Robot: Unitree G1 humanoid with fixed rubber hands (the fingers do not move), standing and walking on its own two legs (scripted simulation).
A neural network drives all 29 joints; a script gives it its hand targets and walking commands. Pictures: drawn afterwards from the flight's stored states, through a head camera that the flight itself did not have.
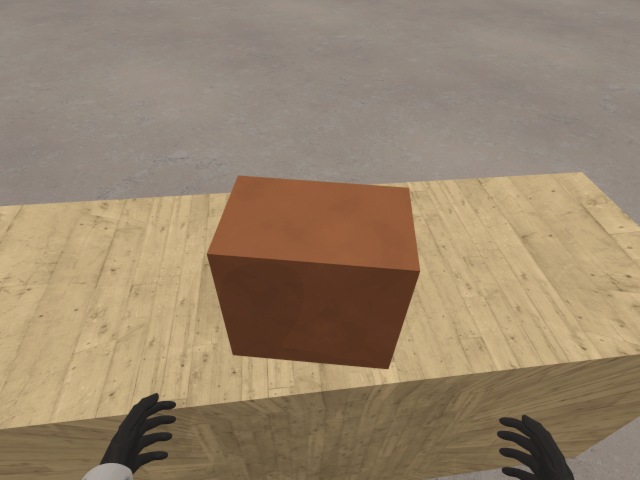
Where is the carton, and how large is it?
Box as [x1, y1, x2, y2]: [207, 176, 419, 368]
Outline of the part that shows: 237,176 207,252 232,353 237,355 388,368 419,273 419,265 408,188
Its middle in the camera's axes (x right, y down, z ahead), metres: +0.00 +0.06 +0.61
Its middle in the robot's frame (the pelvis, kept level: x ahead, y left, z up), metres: +0.43 +0.04 +0.00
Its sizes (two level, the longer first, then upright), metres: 0.258 0.164 0.246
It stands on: a pedestal, 0.66 m high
